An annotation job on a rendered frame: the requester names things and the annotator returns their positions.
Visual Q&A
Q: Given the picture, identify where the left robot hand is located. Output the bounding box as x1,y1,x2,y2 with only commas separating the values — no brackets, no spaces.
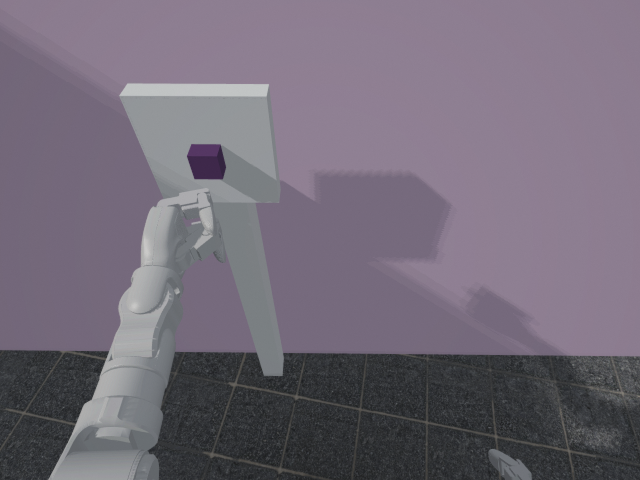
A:
141,188,226,279

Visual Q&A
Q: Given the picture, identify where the right robot hand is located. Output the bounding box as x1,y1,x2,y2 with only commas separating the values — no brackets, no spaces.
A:
488,449,532,480

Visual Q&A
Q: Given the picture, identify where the button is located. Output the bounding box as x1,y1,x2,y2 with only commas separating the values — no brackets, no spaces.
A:
187,144,226,179

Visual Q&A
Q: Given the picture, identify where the left robot upper arm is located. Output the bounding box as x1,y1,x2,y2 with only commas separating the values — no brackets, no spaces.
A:
53,449,159,480

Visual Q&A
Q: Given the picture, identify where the panel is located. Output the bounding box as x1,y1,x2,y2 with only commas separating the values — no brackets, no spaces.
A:
119,83,284,376

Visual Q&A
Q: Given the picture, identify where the robot left forearm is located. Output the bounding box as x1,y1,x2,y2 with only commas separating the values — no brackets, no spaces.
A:
48,265,184,480

